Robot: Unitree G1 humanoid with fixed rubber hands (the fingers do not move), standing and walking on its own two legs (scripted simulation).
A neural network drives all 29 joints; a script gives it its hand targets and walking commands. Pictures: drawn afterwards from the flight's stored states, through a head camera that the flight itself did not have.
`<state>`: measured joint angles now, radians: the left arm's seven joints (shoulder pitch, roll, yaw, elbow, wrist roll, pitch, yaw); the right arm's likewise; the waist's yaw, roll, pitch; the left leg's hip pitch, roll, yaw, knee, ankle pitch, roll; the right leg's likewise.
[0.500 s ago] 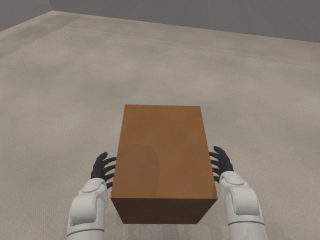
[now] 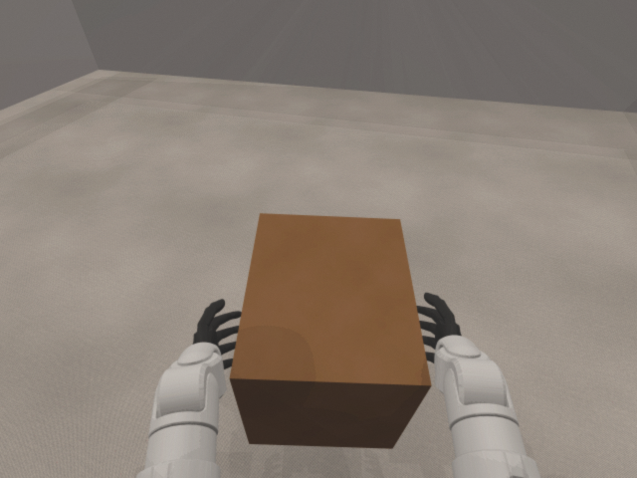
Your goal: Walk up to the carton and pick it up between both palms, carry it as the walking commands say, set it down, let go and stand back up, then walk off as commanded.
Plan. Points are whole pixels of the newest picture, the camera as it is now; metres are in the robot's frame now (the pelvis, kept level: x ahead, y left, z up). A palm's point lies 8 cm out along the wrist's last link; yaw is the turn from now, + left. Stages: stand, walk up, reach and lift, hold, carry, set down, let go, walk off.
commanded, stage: hold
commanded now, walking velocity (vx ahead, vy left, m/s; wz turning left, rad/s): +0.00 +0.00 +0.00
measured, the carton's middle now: (325, 330) +0.37 +0.00 -0.03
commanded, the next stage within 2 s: set down in 0.22 s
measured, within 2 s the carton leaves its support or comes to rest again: neither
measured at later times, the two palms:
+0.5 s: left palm (202, 359) +0.29 +0.17 +0.02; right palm (428, 343) +0.31 -0.14 +0.01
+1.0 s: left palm (208, 365) +0.33 +0.19 -0.05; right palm (407, 353) +0.34 -0.12 -0.06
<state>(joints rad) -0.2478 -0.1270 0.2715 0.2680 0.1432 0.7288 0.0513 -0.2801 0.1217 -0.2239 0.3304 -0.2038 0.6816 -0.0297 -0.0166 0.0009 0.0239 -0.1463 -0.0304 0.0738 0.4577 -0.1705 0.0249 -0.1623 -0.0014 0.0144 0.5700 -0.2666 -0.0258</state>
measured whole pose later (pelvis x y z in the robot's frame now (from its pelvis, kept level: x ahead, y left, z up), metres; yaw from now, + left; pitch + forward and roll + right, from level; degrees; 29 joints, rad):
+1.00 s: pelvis +0.02 +0.03 -0.01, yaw +0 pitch +8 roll -1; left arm -0.32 -0.17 0.37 0.43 0.27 0.35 0.02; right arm -0.41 0.12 -0.34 0.60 -0.32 0.29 0.03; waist -0.02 0.00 0.08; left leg -0.49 -0.03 0.07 0.57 -0.22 0.06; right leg -0.45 0.00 0.02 0.58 -0.26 -0.02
